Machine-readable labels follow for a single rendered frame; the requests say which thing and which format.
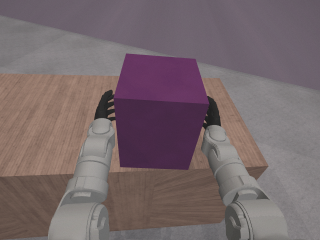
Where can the robot left upper arm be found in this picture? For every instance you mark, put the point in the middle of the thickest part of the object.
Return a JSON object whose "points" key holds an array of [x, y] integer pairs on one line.
{"points": [[80, 221]]}

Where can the robot right hand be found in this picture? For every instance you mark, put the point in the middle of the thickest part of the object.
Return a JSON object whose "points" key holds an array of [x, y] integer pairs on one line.
{"points": [[212, 117]]}

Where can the carton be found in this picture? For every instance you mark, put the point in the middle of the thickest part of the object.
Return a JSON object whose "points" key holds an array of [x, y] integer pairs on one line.
{"points": [[160, 105]]}

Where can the robot right upper arm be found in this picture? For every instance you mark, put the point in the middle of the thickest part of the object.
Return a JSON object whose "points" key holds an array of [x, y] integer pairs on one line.
{"points": [[255, 219]]}

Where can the robot right forearm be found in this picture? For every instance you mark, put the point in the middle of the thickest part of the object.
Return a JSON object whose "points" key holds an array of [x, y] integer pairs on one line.
{"points": [[235, 183]]}

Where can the robot left forearm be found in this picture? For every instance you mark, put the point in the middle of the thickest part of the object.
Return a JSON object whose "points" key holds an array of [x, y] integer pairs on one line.
{"points": [[89, 182]]}

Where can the pedestal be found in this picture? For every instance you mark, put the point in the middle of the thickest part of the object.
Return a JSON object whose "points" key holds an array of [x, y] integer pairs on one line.
{"points": [[44, 119]]}

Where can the robot left hand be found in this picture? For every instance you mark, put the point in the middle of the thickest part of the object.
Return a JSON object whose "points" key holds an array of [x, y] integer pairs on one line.
{"points": [[102, 108]]}

